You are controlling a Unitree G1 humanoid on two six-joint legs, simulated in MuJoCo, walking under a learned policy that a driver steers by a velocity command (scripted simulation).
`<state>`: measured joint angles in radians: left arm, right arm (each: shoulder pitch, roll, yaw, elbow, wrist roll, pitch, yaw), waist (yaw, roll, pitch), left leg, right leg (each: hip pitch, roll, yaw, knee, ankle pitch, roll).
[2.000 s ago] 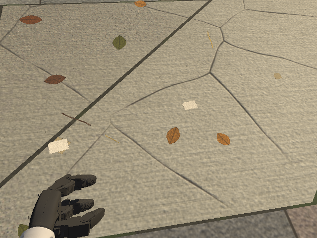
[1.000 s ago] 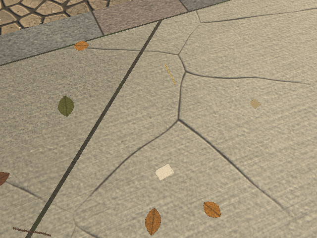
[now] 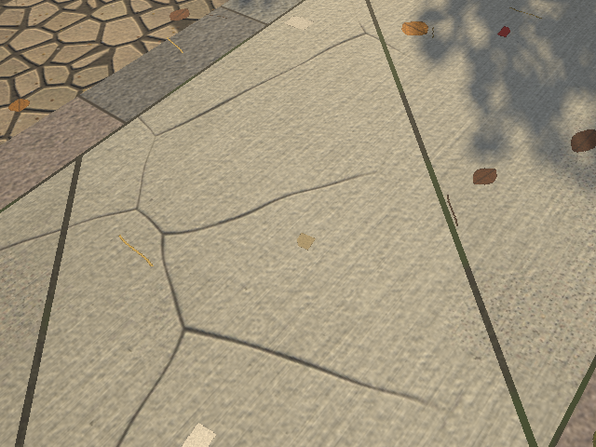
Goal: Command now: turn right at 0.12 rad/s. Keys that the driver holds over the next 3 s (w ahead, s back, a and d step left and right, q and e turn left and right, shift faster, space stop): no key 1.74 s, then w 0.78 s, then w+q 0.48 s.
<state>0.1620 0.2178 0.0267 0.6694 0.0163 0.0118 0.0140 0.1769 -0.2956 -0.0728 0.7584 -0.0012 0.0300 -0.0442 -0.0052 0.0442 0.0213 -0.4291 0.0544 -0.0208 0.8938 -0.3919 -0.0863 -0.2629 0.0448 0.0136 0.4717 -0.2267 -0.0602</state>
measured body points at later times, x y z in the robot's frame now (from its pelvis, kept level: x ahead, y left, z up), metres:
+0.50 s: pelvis +0.00 +0.01 +0.00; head +0.00 +0.01 +0.45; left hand +0.11 +0.27 -0.13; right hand +0.09 -0.24 -0.14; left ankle -0.01 +0.15 -0.74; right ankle +0.01 -0.09 -0.74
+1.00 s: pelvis +0.00 +0.01 +0.00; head +0.01 +0.01 +0.45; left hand +0.07 +0.26 -0.14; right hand +0.04 -0.24 -0.15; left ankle -0.01 +0.15 -0.74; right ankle +0.01 -0.09 -0.74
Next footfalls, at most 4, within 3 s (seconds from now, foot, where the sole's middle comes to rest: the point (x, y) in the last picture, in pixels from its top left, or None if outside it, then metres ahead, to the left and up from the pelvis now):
0.12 left None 0.03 0.15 -0.78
2.44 right None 0.43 -0.07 -0.78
3.00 left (251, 351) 0.72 0.19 -0.78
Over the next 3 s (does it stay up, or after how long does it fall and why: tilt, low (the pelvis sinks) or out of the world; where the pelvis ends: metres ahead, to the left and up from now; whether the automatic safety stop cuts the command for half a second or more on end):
stays up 0.57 0.07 -0.03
